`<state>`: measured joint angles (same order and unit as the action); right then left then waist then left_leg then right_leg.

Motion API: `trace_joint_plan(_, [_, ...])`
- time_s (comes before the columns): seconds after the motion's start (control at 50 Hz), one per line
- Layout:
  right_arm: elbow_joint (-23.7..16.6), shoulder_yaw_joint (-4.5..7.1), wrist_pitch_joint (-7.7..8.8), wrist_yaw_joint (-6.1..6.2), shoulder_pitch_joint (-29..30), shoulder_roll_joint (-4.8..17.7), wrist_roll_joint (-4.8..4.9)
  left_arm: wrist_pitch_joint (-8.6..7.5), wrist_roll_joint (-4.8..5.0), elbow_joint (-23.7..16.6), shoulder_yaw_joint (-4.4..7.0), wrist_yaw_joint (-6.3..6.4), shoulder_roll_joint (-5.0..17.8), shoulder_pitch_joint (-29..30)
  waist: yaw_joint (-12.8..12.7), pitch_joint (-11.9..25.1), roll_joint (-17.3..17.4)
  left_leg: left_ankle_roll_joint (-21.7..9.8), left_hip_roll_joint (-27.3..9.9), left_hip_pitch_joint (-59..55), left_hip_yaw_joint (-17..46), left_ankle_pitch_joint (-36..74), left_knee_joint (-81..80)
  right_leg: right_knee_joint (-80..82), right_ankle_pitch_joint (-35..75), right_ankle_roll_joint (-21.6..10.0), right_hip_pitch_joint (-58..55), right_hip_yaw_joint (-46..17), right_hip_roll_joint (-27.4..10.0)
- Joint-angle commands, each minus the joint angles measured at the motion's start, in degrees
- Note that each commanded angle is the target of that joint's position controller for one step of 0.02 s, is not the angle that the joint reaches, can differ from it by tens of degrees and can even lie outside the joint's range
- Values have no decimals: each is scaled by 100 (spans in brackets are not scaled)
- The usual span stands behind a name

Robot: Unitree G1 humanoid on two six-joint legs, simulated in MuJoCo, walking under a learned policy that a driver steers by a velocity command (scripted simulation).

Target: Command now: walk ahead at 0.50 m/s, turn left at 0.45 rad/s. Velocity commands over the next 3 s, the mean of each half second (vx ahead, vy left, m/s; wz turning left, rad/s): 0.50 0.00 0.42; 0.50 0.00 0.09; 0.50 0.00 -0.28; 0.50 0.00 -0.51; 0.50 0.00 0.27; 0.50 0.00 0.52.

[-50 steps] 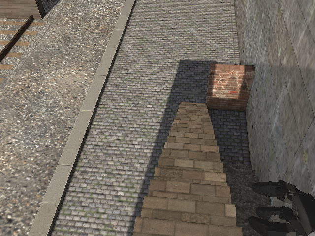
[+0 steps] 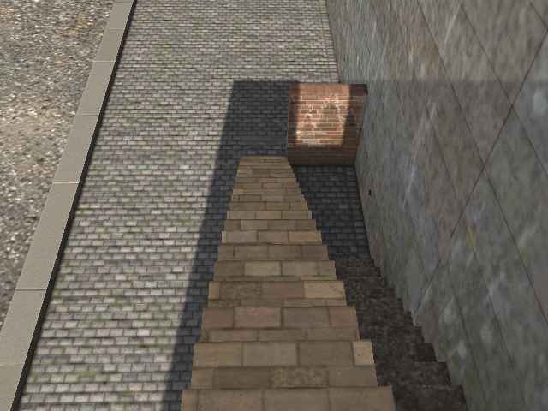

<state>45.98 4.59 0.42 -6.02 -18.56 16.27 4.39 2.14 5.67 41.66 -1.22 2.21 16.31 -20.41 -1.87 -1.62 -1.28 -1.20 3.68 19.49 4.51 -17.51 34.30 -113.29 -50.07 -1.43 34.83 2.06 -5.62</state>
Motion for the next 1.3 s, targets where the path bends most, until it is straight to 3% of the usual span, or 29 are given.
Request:
trace_joint_plan(0.02, [152, 538, -194, 120, -1703, 2157, -216, -178, 221, -1042, 305, 30, 1035, 906, 818, 1535, 1128, -1785, -2273, -3553, 3443, 1682, -391, -641, 682, 25, 3747, -157, -85])
trace_joint_plan(0.04, [-181, 232, -201, 167, -728, 1550, -474, -72, -7, -1163, 280, 99, 1017, 1807, 626, 354, -298, -1876, -2568, -1740, 3732, 200, -1124, 620, 1845, -53, 3365, -792, -168])
trace_joint_plan(0.06, [-283, 34, -42, 88, -150, 1159, -695, 2, -117, -1066, 275, 137, 991, 1628, 217, -332, -72, -1914, -2415, 87, 3995, -416, -1394, 2529, 2539, 73, 2328, -1058, -184])
trace_joint_plan(0.1, [-51, -111, 49, 103, 83, 605, -473, 86, -191, -715, 213, 144, 640, 874, -236, -870, 421, -1448, -1593, 1062, 2981, -686, -1616, 4043, 3029, 369, 1377, -941, 91])
trace_joint_plan(0.16, [47, 65, -99, 184, 179, 831, -451, -90, -211, 278, 391, 32, 756, -1007, -404, 194, 1329, -1130, -770, 1108, 2026, 175, -1816, 4374, 4225, 679, -1362, -275, 499])
trace_joint_plan(0.26, [-481, -112, -131, 514, 150, 403, -514, -229, -305, -967, 453, -52, 907, 1724, 644, 153, 1079, -1698, -1172, -2982, 3034, 2090, 44, 6814, 4786, 147, 1990, -1520, 41])
trace_joint_plan(0.36, [-428, -390, -136, 960, 92, 134, -270, -72, -219, -265, 606, -651, 661, 966, 392, -339, -286, -1398, -585, 382, 2216, -442, 1147, 8727, 7217, 204, -947, -1162, 119])
trace_joint_plan(0.46, [-430, -586, -280, 1075, 150, -74, -216, -56, -229, 280, 1038, -714, 910, 18, 356, -117, 506, -1330, -285, 868, 1347, -743, 3124, 10102, 7334, -127, -2371, -1196, -167])
trace_joint_plan(0.5, [-381, -653, -223, 1001, 9, -108, -233, -202, -302, 828, 933, -898, 552, -1263, -112, 509, -449, -892, 188, 1660, 324, -2387, 5607, 9006, 6738, 177, -4065, -393, 92])
trace_joint_plan(0.52, [-301, -676, -217, 876, -99, -580, 234, -195, -68, 876, 817, -919, 602, -1891, -283, 560, -1128, -360, 704, 3214, -377, -4430, 8979, 7791, 8082, 538, -4547, -1229, -460])
trace_joint_plan(0.54, [-313, -310, -149, 908, -1074, -12, 480, -122, 287, 1112, 653, -986, 907, -2278, 414, 458, -2766, 37, 525, 4592, -478, -5148, 11019, 6489, 10538, 827, -5035, -1509, -658])
trace_joint_plan(0.56, [-335, -120, 40, 929, -1353, 597, 719, 20, 371, 1688, 1161, -981, 2109, -3547, -54, 1224, -3806, 103, 411, 5421, -172, -4604, 11446, 7597, 6124, 290, -5730, -3241, -1134])
trace_joint_plan(0.6, [-755, -200, -229, 852, 1539, 605, 291, -46, -256, 961, 961, -592, 1789, -1513, -154, -38, -355, -231, -337, 5601, -9, -1364, 9366, 10007, 376, -113, -3318, -4074, -1569])
trace_joint_plan(0.62, [-1021, -369, -314, 850, 1767, 269, 27, -213, -402, 825, 818, -510, 1762, -385, 298, -514, -372, -18, -735, 4693, -12, -956, 8501, 10300, 397, -478, -1831, -4606, -1761])
trace_joint_plan(0.66, [-638, -364, -367, 895, 1095, 250, -5, -482, -522, 1040, 576, -514, 889, 82, 580, -746, -231, 166, -614, 4277, 324, -325, 7304, 9671, 1045, -636, -901, -3621, -1258])
trace_joint_plan(0.72, [-202, -324, -392, 975, 381, 298, 5, -517, -371, 1638, 499, -727, 232, -1033, 227, -504, -71, 180, -282, 3734, 96, 310, 5350, 9634, 1465, -787, -1059, -2793, -620])
trace_joint_plan(0.76, [-297, -351, -405, 907, 315, 52, -176, -467, -389, 1836, 596, -769, 473, -1233, 226, -364, -426, 70, -445, 3417, -159, 849, 4376, 9748, 2000, -685, -1602, -2554, -565])
trace_joint_plan(0.8, [-271, -261, -312, 880, 206, 293, -117, -468, -481, 1775, 679, -763, 646, -1096, 194, -158, -602, 78, -536, 3025, -314, 1268, 4205, 9777, 2667, -940, -2073, -2511, -490])
trace_joint_plan(0.86, [-506, -207, -217, 858, 754, 382, 51, -504, -406, 1860, 534, -604, 44, -1345, -71, -750, -687, 11, -900, 3602, 49, 1700, 3029, 9448, 3451, -1074, -3188, -2358, -558])
trace_joint_plan(0.96, [-899, -33, -45, 713, 1612, 463, 43, -482, -544, 1762, 634, -375, 407, -1598, -558, -833, -622, -174, -1197, 4292, 185, 2079, 1623, 8577, 3686, -966, -3869, -2502, -879])
trace_joint_plan(1.0, [-654, 80, -80, 532, 1309, 569, 6, -443, -503, 1525, 536, -167, 292, -928, -398, -891, 40, -290, -1160, 2579, 134, 3733, -35, 8023, 3011, -593, -2353, -1783, -565])
trace_joint_plan(1.06, [-249, 195, -186, 419, 959, 360, 46, -382, -241, 1498, 418, -117, 292, -729, -562, -730, -218, -80, -876, 606, -132, 3845, -593, 7664, 2481, -465, -1254, -1363, -306])
trace_joint_plan(1.14, [-98, 434, -128, 496, 146, 485, -37, -34, -289, 1512, 110, -139, 170, -736, -421, -300, -540, -197, -1197, -473, 226, 4724, -2089, 5585, 3299, -725, -1893, -1120, -134])
trace_joint_plan(1.2, [257, 321, 152, 460, -1298, 612, -102, 147, -141, 1844, -55, -93, -204, -1782, -142, 295, 1063, 562, -1522, -2980, 96, 6702, -897, 1525, 167, -600, -70, -475, 880])
trace_joint_plan(1.22, [821, 177, 44, 306, -2520, 947, 83, -28, 32, 1838, 287, -36, 255, -2239, -107, 947, 3394, 799, -2059, -4962, -192, 9884, 1631, -2035, -1727, -219, 2179, -652, 1242])
trace_joint_plan(1.24, [737, 270, -149, 268, -3325, 1245, 463, -183, 479, 1924, 634, 0, 987, -2186, 561, 1596, 3911, 1371, -2568, -5217, 70, 10546, 1764, -2745, -1154, -161, 2921, -957, 879])
trace_joint_plan(1.26, [915, 463, -257, 269, -3808, 1688, 191, -282, 562, 1447, 783, 15, 1353, -983, 1105, 2080, 3487, 896, -2775, -4913, 767, 6474, 588, -2064, 177, -156, 3246, -815, 824])
trace_joint_plan(1.28, [663, 317, -220, 309, -2630, 1368, -171, -102, 241, 1082, 651, 49, 913, 193, 876, 1505, 2134, 394, -2753, -3319, 1038, 4079, -405, -865, 1743, -166, 3076, -567, 625])
trace_joint_plan(1.3, [463, 7, -144, 335, -1716, 940, -271, 87, 77, 801, 513, 47, 497, 694, 542, 654, 1730, 99, -2935, -1768, 1122, 3654, -1080, -489, 2051, -72, 2589, -412, 557])
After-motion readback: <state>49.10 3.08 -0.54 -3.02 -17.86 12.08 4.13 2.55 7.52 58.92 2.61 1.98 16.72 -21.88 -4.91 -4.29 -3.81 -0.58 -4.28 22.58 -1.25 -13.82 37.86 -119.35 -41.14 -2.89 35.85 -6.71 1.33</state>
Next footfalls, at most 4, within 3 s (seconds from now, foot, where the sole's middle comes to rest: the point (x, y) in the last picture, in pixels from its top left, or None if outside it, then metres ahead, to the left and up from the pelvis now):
0.50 right None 0.34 -0.21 -0.95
1.18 left None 0.56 0.24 -1.14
1.92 right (310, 379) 0.80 -0.10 -1.33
2.74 left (266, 328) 1.09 0.07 -1.52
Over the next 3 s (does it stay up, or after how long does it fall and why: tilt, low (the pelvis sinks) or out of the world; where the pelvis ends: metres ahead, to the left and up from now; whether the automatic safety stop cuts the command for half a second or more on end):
stays up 1.17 0.02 -0.78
